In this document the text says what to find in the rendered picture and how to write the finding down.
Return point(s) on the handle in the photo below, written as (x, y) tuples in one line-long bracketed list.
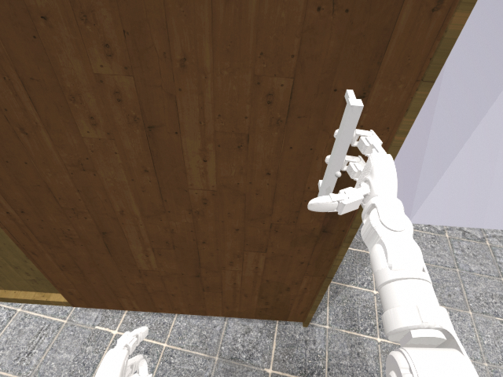
[(344, 136)]

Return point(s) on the wardrobe door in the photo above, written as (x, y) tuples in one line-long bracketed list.
[(159, 155), (17, 272)]

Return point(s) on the robot right forearm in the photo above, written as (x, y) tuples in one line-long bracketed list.
[(412, 315)]

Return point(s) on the robot right hand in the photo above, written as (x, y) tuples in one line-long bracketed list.
[(378, 173)]

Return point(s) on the robot right upper arm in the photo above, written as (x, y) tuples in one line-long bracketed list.
[(427, 362)]

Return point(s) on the robot left hand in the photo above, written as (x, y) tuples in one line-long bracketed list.
[(116, 363)]

